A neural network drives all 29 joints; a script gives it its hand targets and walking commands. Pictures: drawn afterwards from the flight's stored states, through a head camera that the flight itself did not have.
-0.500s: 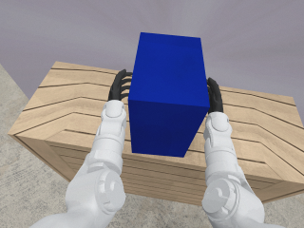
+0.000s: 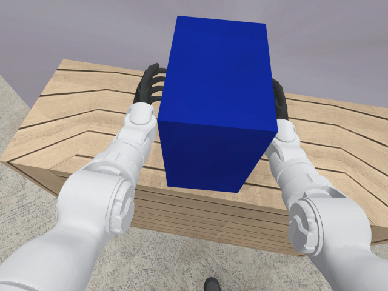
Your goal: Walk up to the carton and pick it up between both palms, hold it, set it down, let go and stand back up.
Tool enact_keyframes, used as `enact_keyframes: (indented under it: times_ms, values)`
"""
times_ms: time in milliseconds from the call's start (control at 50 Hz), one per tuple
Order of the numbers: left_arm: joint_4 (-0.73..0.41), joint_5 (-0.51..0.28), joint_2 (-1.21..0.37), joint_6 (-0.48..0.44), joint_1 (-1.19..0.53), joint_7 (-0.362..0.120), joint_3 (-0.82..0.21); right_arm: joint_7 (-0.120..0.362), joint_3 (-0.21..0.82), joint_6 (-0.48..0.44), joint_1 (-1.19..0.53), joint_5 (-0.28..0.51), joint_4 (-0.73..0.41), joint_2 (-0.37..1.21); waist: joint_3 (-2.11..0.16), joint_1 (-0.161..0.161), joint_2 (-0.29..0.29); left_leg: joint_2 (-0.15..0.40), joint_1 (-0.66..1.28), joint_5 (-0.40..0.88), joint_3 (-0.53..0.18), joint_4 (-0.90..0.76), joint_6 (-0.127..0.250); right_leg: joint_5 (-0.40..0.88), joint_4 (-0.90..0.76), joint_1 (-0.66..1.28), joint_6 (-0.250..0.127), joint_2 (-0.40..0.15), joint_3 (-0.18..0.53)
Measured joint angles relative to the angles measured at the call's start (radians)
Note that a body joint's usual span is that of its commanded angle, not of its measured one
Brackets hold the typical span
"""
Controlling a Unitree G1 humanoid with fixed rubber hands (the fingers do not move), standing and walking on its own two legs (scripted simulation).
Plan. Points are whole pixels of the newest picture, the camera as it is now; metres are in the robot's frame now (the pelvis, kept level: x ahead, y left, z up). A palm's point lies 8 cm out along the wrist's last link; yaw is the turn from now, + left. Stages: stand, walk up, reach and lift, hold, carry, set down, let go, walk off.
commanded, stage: set down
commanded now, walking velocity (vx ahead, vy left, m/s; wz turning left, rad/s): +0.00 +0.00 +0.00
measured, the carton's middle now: (210, 114) +0.47 -0.07 +0.04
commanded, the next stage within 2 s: none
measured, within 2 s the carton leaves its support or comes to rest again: neither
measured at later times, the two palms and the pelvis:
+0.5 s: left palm (131, 65) +0.47 +0.07 +0.17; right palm (336, 83) +0.42 -0.26 +0.17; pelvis -0.03 -0.01 +0.00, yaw +1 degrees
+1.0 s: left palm (122, 41) +0.50 +0.08 +0.20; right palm (343, 61) +0.43 -0.25 +0.20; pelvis -0.02 -0.03 +0.01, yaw +0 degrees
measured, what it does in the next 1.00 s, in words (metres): stands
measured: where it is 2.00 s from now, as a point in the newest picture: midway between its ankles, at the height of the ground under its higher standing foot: outside the picture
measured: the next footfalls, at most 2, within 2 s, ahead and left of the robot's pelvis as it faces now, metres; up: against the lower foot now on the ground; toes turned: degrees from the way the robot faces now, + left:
none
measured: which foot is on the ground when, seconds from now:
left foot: down 0.00-1.00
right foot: down 0.00-1.00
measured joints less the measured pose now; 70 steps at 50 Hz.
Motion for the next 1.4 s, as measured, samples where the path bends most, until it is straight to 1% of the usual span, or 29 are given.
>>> enact_keyframes:
  times_ms: [60,100,160,240,320,380,460,540,600,660,720,740,800,860,900,960,1020,1060,1120,1180,1240,1320,1400]
  values:
    - [0.03,-0.004,0.015,0.001,-0.013,-0.01,-0.022,0.005,0.015,-0.006,-0.023,0.036,0.056,-0.023,-0.011,0.0,0.0,-0.002,-0.01,0.002,-0.011,0.001,-0.003,0.003,-0.005,-0.005,0.002,0.002,0.005]
    - [0.03,-0.016,0.021,0.001,-0.007,-0.014,-0.034,0.008,0.025,-0.013,-0.023,0.059,0.073,-0.036,-0.022,0.001,0.001,-0.002,-0.017,0.003,-0.019,0.003,-0.006,0.007,-0.009,-0.007,0.003,0.003,0.006]
    - [0.002,-0.039,0.031,0.002,0.008,-0.015,-0.049,0.015,0.04,-0.014,-0.012,0.09,0.053,-0.054,-0.043,0.001,0.0,-0.005,-0.028,0.006,-0.03,0.003,-0.006,0.015,-0.015,-0.015,0.007,0.005,0.013]
    - [-0.047,-0.079,0.052,0.046,0.009,-0.015,-0.101,0.033,0.057,0.01,-0.026,0.124,0.041,-0.089,-0.058,-0.006,-0.004,-0.01,-0.028,0.017,-0.043,-0.001,-0.007,0.025,-0.029,-0.006,0.01,0.004,0.016]
    - [-0.098,-0.12,0.067,0.129,-0.005,-0.009,-0.148,0.051,0.073,0.068,-0.059,0.182,0.05,-0.13,-0.065,-0.005,-0.011,-0.008,-0.007,0.021,-0.046,0.0,-0.009,0.036,-0.042,0.022,0.008,0.008,0.02]
    - [-0.102,-0.144,0.073,0.191,-0.04,-0.005,-0.18,0.066,0.074,0.125,-0.103,0.202,0.084,-0.161,-0.065,-0.012,-0.01,-0.007,0.014,0.022,-0.051,0.003,-0.009,0.04,-0.046,0.046,0.005,0.01,0.017]
    - [-0.062,-0.185,0.08,0.262,-0.119,-0.011,-0.2,0.074,0.095,0.217,-0.163,0.231,0.097,-0.199,-0.038,-0.016,-0.018,-0.008,0.062,0.03,-0.045,-0.008,-0.007,0.043,-0.04,0.082,0.002,0.011,0.025]
    - [-0.019,-0.235,0.097,0.305,-0.196,-0.009,-0.231,0.082,0.109,0.296,-0.231,0.242,0.089,-0.221,-0.02,-0.017,-0.026,-0.014,0.092,0.048,-0.032,-0.033,-0.009,0.041,-0.02,0.086,-0.003,0.006,0.039]
    - [0.017,-0.255,0.114,0.321,-0.241,-0.022,-0.216,0.073,0.132,0.342,-0.268,0.244,0.057,-0.227,-0.001,-0.006,-0.027,-0.017,0.112,0.058,-0.022,-0.051,-0.009,0.04,-0.009,0.087,-0.006,0.006,0.051]
    - [0.047,-0.269,0.141,0.321,-0.264,-0.041,-0.188,0.052,0.156,0.372,-0.291,0.248,0.015,-0.219,0.015,0.005,-0.026,-0.027,0.126,0.065,-0.025,-0.069,0.001,0.043,-0.006,0.089,-0.008,0.007,0.062]
    - [0.051,-0.275,0.176,0.319,-0.263,-0.054,-0.169,0.033,0.174,0.395,-0.3,0.248,-0.022,-0.2,0.024,0.014,-0.027,-0.036,0.137,0.073,-0.034,-0.089,0.006,0.047,-0.01,0.09,-0.01,0.009,0.072]
    - [0.043,-0.277,0.187,0.323,-0.258,-0.056,-0.17,0.028,0.172,0.4,-0.3,0.247,-0.031,-0.191,0.025,0.016,-0.028,-0.036,0.142,0.078,-0.039,-0.097,0.0,0.049,-0.015,0.093,-0.012,0.011,0.072]
    - [0.007,-0.283,0.212,0.337,-0.237,-0.058,-0.199,0.016,0.136,0.406,-0.294,0.222,-0.022,-0.166,0.024,0.0,-0.025,-0.034,0.149,0.093,-0.061,-0.116,-0.024,0.056,-0.038,0.109,-0.017,0.012,0.056]
    - [-0.021,-0.303,0.218,0.355,-0.227,-0.064,-0.228,-0.005,0.097,0.418,-0.27,0.199,-0.024,-0.151,0.021,-0.02,-0.03,-0.03,0.152,0.096,-0.083,-0.123,-0.03,0.061,-0.062,0.127,-0.023,0.015,0.035]
    - [-0.041,-0.312,0.22,0.364,-0.224,-0.07,-0.229,-0.023,0.083,0.426,-0.249,0.189,-0.048,-0.142,0.015,-0.034,-0.04,-0.025,0.15,0.093,-0.091,-0.121,-0.033,0.062,-0.071,0.132,-0.027,0.02,0.027]
    - [-0.066,-0.291,0.218,0.368,-0.217,-0.075,-0.203,-0.039,0.084,0.432,-0.223,0.194,-0.098,-0.132,0.003,-0.048,-0.057,-0.019,0.151,0.085,-0.089,-0.119,-0.035,0.061,-0.076,0.134,-0.029,0.027,0.03]
    - [-0.091,-0.239,0.213,0.384,-0.204,-0.074,-0.16,-0.041,0.103,0.434,-0.217,0.211,-0.128,-0.127,0.005,-0.052,-0.066,-0.017,0.174,0.079,-0.08,-0.126,-0.034,0.058,-0.081,0.152,-0.027,0.03,0.04]
    - [-0.134,-0.191,0.203,0.396,-0.171,-0.077,-0.121,-0.042,0.127,0.425,-0.203,0.233,-0.145,-0.126,0.017,-0.046,-0.066,-0.015,0.209,0.076,-0.074,-0.135,-0.032,0.057,-0.093,0.186,-0.024,0.032,0.047]
    - [-0.187,-0.131,0.18,0.42,-0.11,-0.086,-0.072,-0.042,0.162,0.416,-0.175,0.264,-0.142,-0.125,0.041,-0.031,-0.062,-0.016,0.274,0.069,-0.069,-0.152,-0.027,0.055,-0.114,0.252,-0.019,0.033,0.054]
    - [-0.26,-0.085,0.146,0.451,-0.028,-0.1,-0.041,-0.041,0.186,0.407,-0.118,0.283,-0.144,-0.125,0.07,-0.013,-0.056,-0.016,0.343,0.062,-0.069,-0.164,-0.023,0.054,-0.137,0.327,-0.013,0.033,0.056]
    - [-0.346,-0.086,0.119,0.485,0.055,-0.095,-0.058,-0.035,0.168,0.403,-0.058,0.286,-0.151,-0.121,0.087,-0.006,-0.046,-0.019,0.378,0.055,-0.077,-0.161,-0.019,0.051,-0.149,0.373,-0.009,0.03,0.049]
    - [-0.485,-0.103,0.088,0.509,0.148,-0.084,-0.073,-0.034,0.15,0.396,0.03,0.28,-0.238,-0.123,0.114,0.001,-0.034,-0.017,0.394,0.041,-0.08,-0.136,-0.015,0.053,-0.154,0.403,-0.005,0.032,0.046]
    - [-0.509,-0.119,0.083,0.521,0.164,-0.073,-0.071,-0.033,0.153,0.406,0.059,0.275,-0.302,-0.132,0.148,0.002,-0.041,-0.021,0.393,0.039,-0.069,-0.118,-0.008,0.049,-0.124,0.391,-0.001,0.029,0.058]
